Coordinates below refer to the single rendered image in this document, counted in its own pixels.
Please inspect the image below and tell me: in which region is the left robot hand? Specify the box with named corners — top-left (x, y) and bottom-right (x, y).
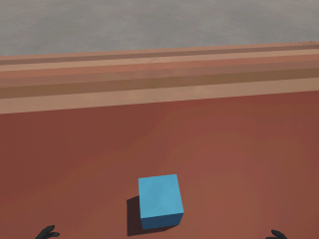
top-left (35, 225), bottom-right (60, 239)

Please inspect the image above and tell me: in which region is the carton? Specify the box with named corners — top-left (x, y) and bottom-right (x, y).
top-left (138, 174), bottom-right (184, 230)

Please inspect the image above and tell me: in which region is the right robot hand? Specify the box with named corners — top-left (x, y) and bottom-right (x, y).
top-left (265, 229), bottom-right (287, 239)

